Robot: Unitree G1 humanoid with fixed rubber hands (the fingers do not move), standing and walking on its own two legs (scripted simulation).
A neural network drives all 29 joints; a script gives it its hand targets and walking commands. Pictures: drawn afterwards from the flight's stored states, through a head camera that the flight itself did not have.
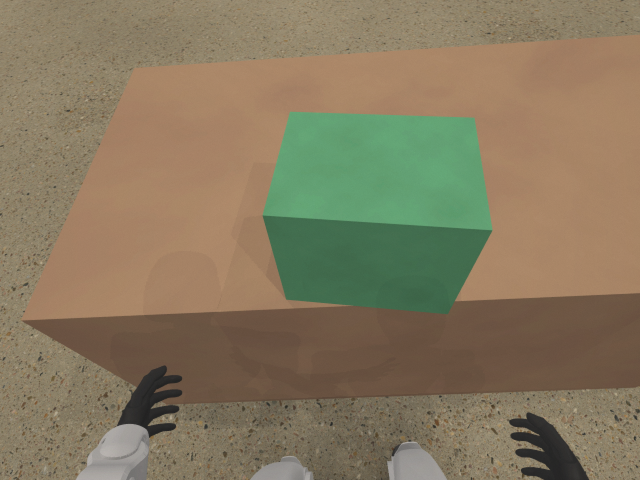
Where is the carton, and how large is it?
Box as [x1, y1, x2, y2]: [262, 112, 492, 313]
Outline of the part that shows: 290,112 262,215 286,299 447,313 492,230 474,118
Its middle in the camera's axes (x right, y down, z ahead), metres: +0.08 -0.04 +0.58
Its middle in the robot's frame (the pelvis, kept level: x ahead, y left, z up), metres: +0.48 -0.08 +0.00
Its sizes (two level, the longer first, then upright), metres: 0.258 0.193 0.221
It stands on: a pedestal, 0.63 m high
